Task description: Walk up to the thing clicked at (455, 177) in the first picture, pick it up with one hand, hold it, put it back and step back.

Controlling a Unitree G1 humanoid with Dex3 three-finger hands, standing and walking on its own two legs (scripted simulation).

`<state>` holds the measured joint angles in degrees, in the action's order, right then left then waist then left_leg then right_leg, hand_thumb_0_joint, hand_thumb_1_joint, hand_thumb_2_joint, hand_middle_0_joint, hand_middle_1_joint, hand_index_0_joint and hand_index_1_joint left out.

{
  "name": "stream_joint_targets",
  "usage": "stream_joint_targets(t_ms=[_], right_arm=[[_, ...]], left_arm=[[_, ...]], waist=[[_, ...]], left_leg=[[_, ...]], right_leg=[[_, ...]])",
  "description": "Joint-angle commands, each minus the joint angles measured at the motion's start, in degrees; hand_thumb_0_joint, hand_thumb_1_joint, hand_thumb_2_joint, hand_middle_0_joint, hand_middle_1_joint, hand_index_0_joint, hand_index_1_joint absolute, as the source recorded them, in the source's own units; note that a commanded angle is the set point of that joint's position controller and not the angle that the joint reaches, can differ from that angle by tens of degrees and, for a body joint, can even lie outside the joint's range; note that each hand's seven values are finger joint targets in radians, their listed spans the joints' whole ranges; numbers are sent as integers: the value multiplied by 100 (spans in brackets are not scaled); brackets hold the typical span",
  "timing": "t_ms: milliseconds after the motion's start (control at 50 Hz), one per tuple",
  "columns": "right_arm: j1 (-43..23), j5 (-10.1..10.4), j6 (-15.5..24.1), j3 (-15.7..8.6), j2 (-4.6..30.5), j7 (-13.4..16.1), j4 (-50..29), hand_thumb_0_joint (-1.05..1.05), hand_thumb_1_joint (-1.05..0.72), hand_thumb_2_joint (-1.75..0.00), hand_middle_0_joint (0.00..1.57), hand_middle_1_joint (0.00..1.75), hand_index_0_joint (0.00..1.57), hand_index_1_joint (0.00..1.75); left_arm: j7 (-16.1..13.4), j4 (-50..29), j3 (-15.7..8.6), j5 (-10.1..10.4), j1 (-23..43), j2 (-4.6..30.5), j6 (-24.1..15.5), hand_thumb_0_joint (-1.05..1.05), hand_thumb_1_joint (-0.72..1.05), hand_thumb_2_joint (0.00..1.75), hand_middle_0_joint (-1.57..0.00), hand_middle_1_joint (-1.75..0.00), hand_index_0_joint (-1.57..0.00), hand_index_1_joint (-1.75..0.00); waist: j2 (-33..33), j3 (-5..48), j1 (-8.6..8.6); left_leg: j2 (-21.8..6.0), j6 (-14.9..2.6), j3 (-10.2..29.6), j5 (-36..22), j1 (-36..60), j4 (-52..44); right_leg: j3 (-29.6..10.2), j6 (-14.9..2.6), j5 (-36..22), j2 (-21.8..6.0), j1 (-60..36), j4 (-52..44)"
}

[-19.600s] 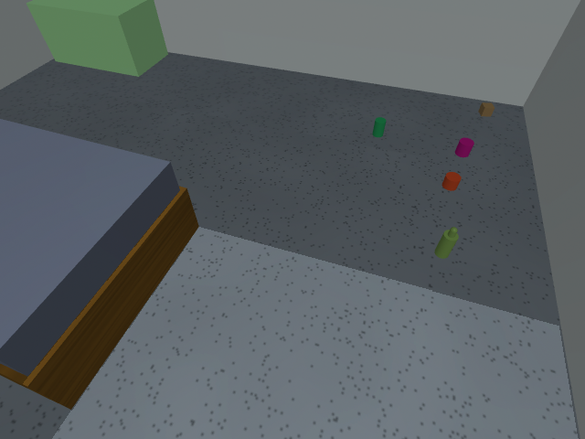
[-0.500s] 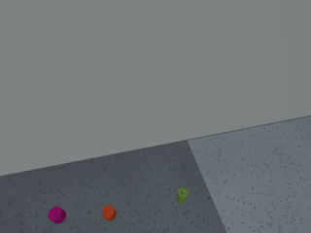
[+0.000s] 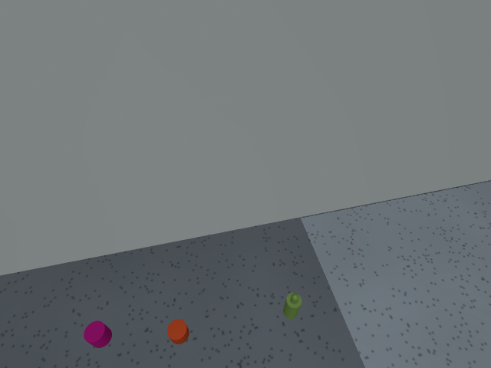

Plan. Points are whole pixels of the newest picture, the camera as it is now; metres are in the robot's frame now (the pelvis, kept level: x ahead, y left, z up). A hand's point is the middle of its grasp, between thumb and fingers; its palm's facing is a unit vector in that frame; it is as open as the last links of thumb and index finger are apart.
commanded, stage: stand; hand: left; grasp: from above
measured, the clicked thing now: (178, 331) +0.39 +0.27 -0.75
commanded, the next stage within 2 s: rise first in 1.00 s
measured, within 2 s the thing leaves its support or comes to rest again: neither
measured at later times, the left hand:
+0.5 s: hand out of the picture +0.10 +0.24 -0.16, palm faces -0.03 -0.94 -0.34, open 7.4 cm
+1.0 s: hand out of the picture +0.12 +0.24 -0.16, palm faces -0.03 -0.94 -0.33, open 7.4 cm
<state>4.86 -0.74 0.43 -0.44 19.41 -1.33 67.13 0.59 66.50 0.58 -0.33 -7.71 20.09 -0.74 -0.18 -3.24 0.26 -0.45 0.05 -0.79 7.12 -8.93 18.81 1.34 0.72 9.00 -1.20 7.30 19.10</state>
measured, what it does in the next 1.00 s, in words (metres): stands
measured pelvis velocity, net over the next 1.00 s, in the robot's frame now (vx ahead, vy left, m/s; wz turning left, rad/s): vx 0.04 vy -0.01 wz -0.01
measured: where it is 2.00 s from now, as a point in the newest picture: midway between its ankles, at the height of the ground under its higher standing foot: outside the picture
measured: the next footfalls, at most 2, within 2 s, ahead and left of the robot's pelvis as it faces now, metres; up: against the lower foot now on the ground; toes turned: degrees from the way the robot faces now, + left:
none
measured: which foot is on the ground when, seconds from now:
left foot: down 0.00-1.00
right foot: down 0.00-1.00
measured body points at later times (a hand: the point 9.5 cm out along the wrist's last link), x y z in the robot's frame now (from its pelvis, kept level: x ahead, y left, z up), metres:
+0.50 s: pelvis +0.02 -0.01 +0.00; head +0.03 -0.01 +0.45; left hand +0.10 +0.29 -0.13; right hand +0.10 -0.31 -0.13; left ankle +0.04 +0.12 -0.75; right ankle +0.02 -0.13 -0.75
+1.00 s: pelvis +0.04 -0.01 +0.00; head +0.05 -0.01 +0.45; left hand +0.12 +0.29 -0.13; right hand +0.12 -0.31 -0.13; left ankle +0.04 +0.12 -0.75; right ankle +0.02 -0.13 -0.75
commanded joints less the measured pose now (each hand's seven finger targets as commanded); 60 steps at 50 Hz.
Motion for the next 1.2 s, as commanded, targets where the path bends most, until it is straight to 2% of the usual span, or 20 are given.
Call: stream_joint_targets(t_ms=[0,40,120,220,260,300,360,440,500,620,780,860,940,1060,1080,1100,1120,1140,1160,1180], right_arm=[[-391,19,129,-214,1270,107,-404,0,-90,-90,20,30,20,30],[-330,21,121,-192,1242,103,-386,0,-90,-90,20,30,20,30],[-342,26,137,-180,1266,105,-403,0,-90,-90,20,30,20,30],[-299,16,153,-163,1276,122,-387,0,-90,-90,20,30,20,30],[-314,22,151,-154,1259,133,-394,0,-90,-90,20,30,20,30],[-341,31,158,-156,1303,136,-404,0,-90,-90,20,30,20,30],[-264,19,147,-136,1275,144,-398,0,-90,-90,20,30,20,30],[-316,29,147,-141,1254,151,-427,0,-90,-90,20,30,20,30],[-327,28,156,-134,1270,156,-419,0,-90,-90,20,30,20,30],[-371,19,133,-152,1278,160,-454,0,-90,-90,20,30,20,30],[-296,33,150,-141,1235,175,-475,0,-90,-90,20,30,20,30],[-342,31,125,-153,1317,194,-491,0,-90,-90,20,30,20,30],[-334,28,124,-153,1266,185,-502,0,-90,-90,20,30,20,30],[-302,37,127,-145,1275,181,-497,0,-90,-90,20,30,20,30],[-274,29,129,-155,1283,182,-517,0,-97,-93,20,31,20,31],[117,355,403,30,336,286,-2126,0,-98,-92,20,30,20,30],[393,377,392,-9,502,328,-1789,0,-92,-91,20,30,20,30],[635,381,324,-138,689,379,-1816,0,-90,-90,20,30,20,30],[698,325,306,-208,666,365,-1902,0,-87,-89,20,30,20,30],[735,290,332,-255,644,356,-2083,0,-87,-89,20,30,20,30]], left_arm=[[-75,-358,-233,-24,315,1239,-143,0,90,90,-20,-30,-20,-30],[-69,-363,-232,-11,279,1234,-139,0,90,90,-20,-30,-20,-30],[-64,-366,-242,-19,248,1229,-134,0,90,90,-20,-30,-20,-30],[-74,-416,-260,-11,327,1231,-142,0,90,90,-20,-30,-20,-30],[-77,-391,-262,-16,323,1225,-123,0,90,90,-20,-30,-20,-30],[-72,-390,-250,-11,299,1195,-132,0,90,90,-20,-30,-20,-30],[-77,-420,-260,-15,406,1199,-118,0,90,90,-20,-30,-20,-30],[-88,-415,-278,-11,391,1238,-128,0,90,90,-20,-30,-20,-30],[-86,-428,-273,2,435,1219,-127,0,90,90,-20,-30,-20,-30],[-91,-444,-283,-14,461,1217,-113,0,90,90,-20,-30,-20,-30],[-110,-448,-304,2,456,1250,-132,0,90,90,-20,-30,-20,-30],[-112,-465,-299,-11,464,1186,-107,0,90,90,-20,-30,-20,-30],[-112,-463,-297,-1,469,1211,-118,0,90,90,-20,-30,-20,-30],[-108,-471,-288,-28,436,1197,-111,0,90,90,-20,-30,-20,-30],[-111,-479,-303,-24,454,1231,-113,0,82,98,-12,-38,-12,-38],[-180,-2489,-397,215,2465,384,-634,0,74,103,-20,-46,-14,-46],[-218,-1971,-486,207,2876,616,-562,0,66,99,-19,-54,-15,-54],[-219,-973,-796,44,1721,1104,-329,0,58,94,-18,-62,-16,-62],[-131,-709,-817,-66,1616,1076,-246,0,50,95,-13,-70,-12,-70],[-55,-740,-928,-186,1849,1223,-249,0,42,95,-11,-78,-11,-78]], waist=[[47,380,-64],[42,307,-49],[89,340,-35],[114,522,-24],[62,462,-31],[70,550,-20],[53,459,-52],[-5,624,-38],[13,539,-28],[66,519,-36],[-12,737,-61],[89,597,-29],[29,635,-41],[56,514,-36],[15,588,-45],[278,137,-787],[52,327,-562],[-122,301,-391],[-249,471,-355],[-277,660,-322]], left_leg=[[-675,-109,701,511,122,-408],[-670,-101,715,609,24,-441],[-701,-104,749,520,22,-474],[-715,-105,665,-209,162,-332],[-708,-95,662,-140,147,-366],[-736,-104,638,-429,318,-282],[-719,-73,618,-293,181,-343],[-745,-78,594,-644,403,-263],[-752,-58,592,-743,406,-292],[-736,-48,547,-519,392,-276],[-788,-64,519,-1263,586,-204],[-775,-72,503,-939,522,-235],[-792,-76,522,-1013,547,-227],[-765,-83,525,-716,461,-315],[-777,-97,523,-842,504,-296],[48,-93,-176,-74,-285,164],[68,-111,-134,12,-242,245],[42,-108,-146,85,-408,363],[66,-118,-123,105,-618,593],[61,-138,-94,74,-773,834]], right_leg=[[-616,-152,410,-631,262,-458],[-605,-149,491,-614,266,-461],[-578,-151,229,-610,152,-385],[-592,-147,-176,-660,-58,-357],[-562,-138,-143,-640,-34,-369],[-574,-128,-350,-660,-33,-394],[-561,-122,-269,-660,-69,-408],[-555,-125,-586,-685,-153,-384],[-554,-131,-667,-673,-142,-390],[-565,-131,-541,-665,-134,-500],[-508,-120,-1363,-697,-385,-360],[-519,-110,-1028,-680,-309,-463],[-503,-131,-1051,-688,-348,-439],[-521,-129,-778,-682,-268,-513],[-513,-144,-880,-694,-347,-482],[-114,-112,-597,89,1093,5],[-46,-98,-415,72,843,68],[5,-126,-230,110,874,158],[21,-146,-134,121,1030,320],[22,-145,-191,113,1150,595]])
